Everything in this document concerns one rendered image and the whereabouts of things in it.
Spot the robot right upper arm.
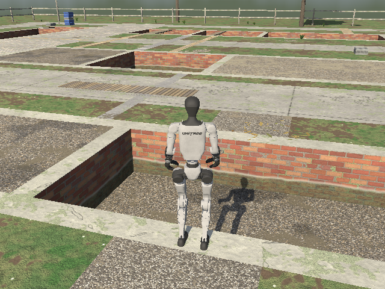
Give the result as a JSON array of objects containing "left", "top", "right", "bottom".
[{"left": 205, "top": 122, "right": 219, "bottom": 154}]

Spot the robot left forearm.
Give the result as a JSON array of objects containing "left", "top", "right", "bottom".
[{"left": 165, "top": 147, "right": 173, "bottom": 163}]

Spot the robot right hand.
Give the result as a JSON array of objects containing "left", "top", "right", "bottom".
[{"left": 206, "top": 158, "right": 220, "bottom": 168}]

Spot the robot left foot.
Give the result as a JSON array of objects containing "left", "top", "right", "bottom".
[{"left": 177, "top": 231, "right": 188, "bottom": 247}]

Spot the robot left hand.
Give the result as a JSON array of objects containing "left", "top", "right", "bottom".
[{"left": 165, "top": 160, "right": 179, "bottom": 170}]

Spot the robot right forearm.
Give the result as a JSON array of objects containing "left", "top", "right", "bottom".
[{"left": 212, "top": 146, "right": 220, "bottom": 161}]

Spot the robot right thigh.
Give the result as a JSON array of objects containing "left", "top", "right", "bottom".
[{"left": 201, "top": 168, "right": 213, "bottom": 211}]

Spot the robot left upper arm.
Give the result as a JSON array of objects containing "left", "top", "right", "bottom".
[{"left": 166, "top": 122, "right": 180, "bottom": 155}]

